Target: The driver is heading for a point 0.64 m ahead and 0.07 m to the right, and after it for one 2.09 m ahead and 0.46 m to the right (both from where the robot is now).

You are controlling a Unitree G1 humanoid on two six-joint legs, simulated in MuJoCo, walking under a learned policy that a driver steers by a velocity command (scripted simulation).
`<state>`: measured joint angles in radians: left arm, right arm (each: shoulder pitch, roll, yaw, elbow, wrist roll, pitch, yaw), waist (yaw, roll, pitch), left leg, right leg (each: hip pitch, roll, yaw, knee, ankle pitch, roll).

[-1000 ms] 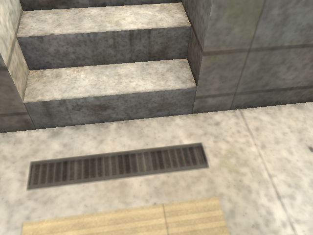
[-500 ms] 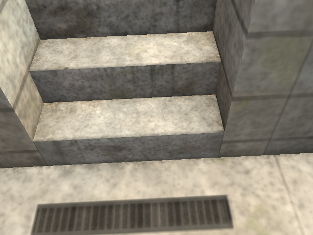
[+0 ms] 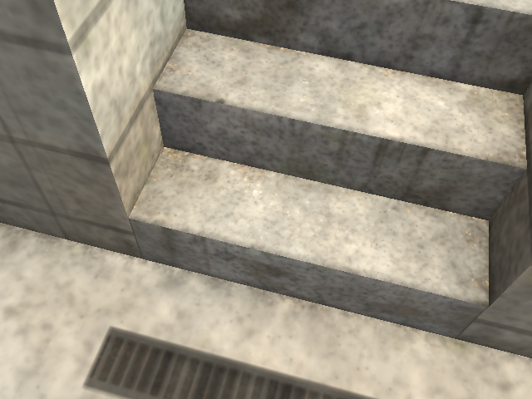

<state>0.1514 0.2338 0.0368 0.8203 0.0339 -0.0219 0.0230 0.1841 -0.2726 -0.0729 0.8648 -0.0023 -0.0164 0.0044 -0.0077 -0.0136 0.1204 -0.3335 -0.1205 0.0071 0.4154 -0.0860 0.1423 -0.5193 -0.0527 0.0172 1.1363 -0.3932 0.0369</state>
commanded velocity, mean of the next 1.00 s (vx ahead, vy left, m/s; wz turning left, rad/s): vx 0.02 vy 0.00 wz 0.16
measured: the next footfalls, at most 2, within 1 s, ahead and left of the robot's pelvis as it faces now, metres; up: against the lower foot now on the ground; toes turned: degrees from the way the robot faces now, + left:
right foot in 0.44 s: +0.10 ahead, -0.15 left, +0.00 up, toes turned +9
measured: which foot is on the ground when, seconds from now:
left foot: down 0.00-1.00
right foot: up 0.00-0.42, down 0.44-1.00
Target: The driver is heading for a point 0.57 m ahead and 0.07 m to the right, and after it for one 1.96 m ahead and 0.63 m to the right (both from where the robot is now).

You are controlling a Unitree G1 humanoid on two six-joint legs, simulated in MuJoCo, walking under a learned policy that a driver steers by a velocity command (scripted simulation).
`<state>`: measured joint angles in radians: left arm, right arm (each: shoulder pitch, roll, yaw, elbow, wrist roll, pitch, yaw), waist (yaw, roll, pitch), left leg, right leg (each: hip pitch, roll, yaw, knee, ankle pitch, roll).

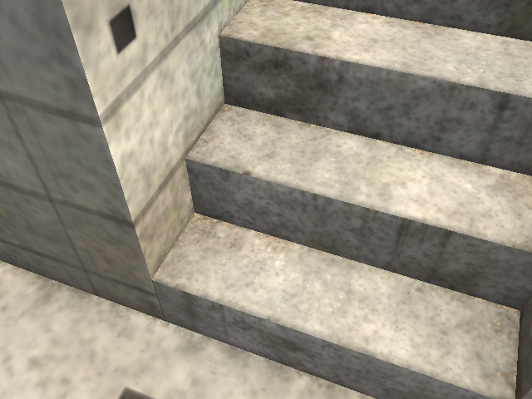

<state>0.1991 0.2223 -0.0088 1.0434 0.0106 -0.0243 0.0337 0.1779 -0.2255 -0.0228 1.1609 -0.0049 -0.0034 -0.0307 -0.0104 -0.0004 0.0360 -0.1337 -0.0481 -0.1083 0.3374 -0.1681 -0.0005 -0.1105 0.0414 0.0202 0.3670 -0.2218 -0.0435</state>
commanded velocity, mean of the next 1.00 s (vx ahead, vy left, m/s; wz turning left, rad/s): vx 0.36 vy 0.00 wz -0.23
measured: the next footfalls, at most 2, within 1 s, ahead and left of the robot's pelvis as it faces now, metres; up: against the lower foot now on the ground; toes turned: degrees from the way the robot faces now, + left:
left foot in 0.36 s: +0.11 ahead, +0.14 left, +0.00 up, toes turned +2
right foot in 0.82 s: +0.37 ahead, -0.02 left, +0.00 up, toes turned -12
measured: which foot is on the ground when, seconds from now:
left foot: down 0.00-0.10, up 0.12-0.34, down 0.36-0.82, up 0.84-1.00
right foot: down 0.00-0.36, up 0.38-0.80, down 0.82-1.00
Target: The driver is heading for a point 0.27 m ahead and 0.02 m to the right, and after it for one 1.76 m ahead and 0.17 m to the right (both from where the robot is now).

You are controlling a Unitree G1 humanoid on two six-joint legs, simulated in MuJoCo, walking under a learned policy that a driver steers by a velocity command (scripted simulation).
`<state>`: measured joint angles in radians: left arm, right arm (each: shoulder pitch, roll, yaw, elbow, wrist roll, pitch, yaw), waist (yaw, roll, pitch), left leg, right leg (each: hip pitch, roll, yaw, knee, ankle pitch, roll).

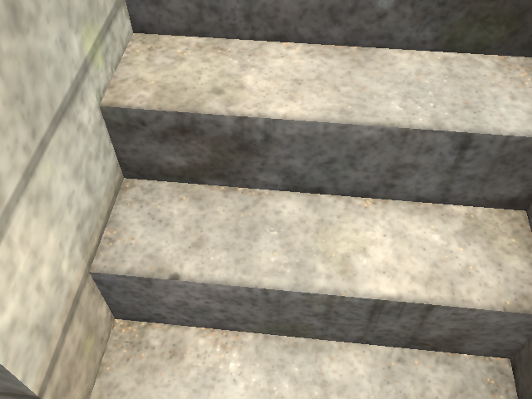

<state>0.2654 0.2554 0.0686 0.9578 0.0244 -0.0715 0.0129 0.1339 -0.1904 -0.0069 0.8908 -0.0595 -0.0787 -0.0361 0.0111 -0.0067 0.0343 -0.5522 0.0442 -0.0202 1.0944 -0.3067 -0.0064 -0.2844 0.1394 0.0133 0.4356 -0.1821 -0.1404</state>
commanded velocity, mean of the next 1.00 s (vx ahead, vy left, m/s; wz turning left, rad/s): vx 0.50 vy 0.00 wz -0.20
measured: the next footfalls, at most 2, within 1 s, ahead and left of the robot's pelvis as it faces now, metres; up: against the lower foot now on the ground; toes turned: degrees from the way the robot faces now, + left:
left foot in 0.22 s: +0.15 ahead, +0.12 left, +0.00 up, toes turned -6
right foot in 0.76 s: +0.28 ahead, -0.28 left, +0.21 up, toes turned -25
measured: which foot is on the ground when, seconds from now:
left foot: up 0.00-0.20, down 0.22-0.80, up 0.82-1.00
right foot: down 0.00-0.22, up 0.24-0.74, down 0.76-1.00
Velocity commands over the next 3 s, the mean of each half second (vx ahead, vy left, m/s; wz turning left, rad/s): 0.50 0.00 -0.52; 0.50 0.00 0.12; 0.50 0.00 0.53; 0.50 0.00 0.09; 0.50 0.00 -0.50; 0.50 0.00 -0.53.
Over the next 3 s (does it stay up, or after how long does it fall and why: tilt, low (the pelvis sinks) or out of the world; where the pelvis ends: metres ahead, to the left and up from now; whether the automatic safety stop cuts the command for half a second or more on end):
stays up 1.28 -0.11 0.92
